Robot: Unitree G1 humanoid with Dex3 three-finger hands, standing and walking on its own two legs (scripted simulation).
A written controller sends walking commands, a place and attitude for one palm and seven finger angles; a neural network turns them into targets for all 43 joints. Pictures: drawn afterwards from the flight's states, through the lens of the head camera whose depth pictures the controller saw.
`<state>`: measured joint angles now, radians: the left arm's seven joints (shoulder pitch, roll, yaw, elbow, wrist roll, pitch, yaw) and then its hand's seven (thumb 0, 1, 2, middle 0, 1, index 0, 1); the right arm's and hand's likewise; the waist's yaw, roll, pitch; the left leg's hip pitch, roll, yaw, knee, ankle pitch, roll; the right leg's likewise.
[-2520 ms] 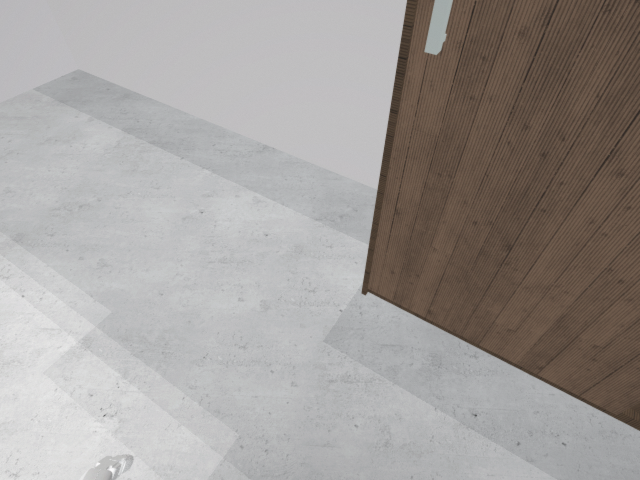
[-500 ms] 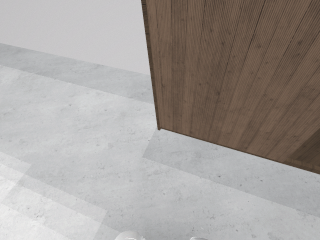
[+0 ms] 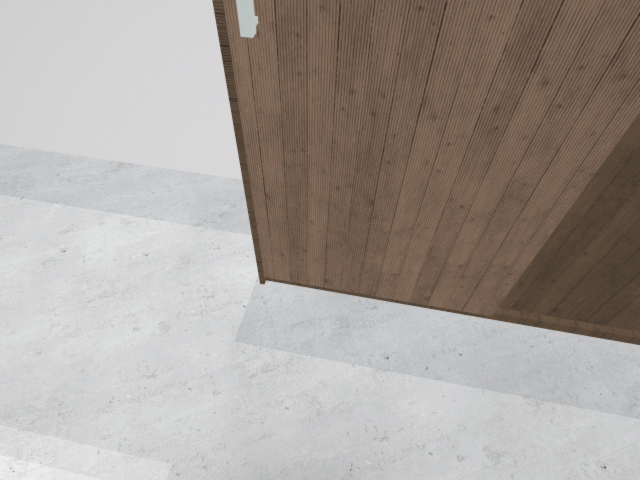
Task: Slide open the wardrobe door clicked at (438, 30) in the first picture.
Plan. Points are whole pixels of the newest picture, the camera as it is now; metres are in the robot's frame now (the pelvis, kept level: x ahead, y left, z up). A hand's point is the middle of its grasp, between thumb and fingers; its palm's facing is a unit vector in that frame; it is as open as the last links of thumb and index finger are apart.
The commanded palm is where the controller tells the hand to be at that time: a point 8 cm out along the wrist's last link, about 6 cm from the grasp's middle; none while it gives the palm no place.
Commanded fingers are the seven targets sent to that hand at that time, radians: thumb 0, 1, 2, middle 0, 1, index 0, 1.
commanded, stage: take the last steps up to it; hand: left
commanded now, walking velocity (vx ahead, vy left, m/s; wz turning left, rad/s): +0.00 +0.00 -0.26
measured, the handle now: out of the picture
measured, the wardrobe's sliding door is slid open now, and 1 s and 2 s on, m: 0.00 0.00 0.00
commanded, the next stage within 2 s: come to a stop and stand still in 1.10 s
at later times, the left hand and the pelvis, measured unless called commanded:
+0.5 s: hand out of the picture +0.10 +0.20 -0.17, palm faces -0.10 -0.97 -0.21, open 7.4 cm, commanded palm none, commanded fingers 0.00 0.90 0.90 -0.20 -0.30 -0.20 -0.30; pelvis +0.03 +0.02 -0.01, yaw -5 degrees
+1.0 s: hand out of the picture +0.12 +0.27 -0.20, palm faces +0.10 -0.98 -0.15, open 7.4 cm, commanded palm none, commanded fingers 0.00 0.90 0.90 -0.20 -0.30 -0.20 -0.30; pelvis +0.21 +0.11 -0.03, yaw +0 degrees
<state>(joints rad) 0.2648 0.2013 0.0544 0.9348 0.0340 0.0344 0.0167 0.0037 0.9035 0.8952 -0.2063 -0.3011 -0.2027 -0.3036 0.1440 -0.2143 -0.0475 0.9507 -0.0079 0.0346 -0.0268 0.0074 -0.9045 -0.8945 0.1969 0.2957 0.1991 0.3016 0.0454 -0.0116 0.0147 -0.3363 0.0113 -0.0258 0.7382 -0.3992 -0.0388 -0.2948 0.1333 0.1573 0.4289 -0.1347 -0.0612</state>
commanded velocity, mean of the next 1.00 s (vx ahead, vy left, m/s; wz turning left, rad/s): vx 0.28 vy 0.10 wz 0.03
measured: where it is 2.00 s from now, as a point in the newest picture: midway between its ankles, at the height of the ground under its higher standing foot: (268, 471)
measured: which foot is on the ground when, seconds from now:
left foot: up 0.00-0.04, down 0.06-0.50, up 0.52-0.90, down 0.92-1.00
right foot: down 0.00-0.08, up 0.10-0.48, down 0.50-0.94, up 0.96-1.00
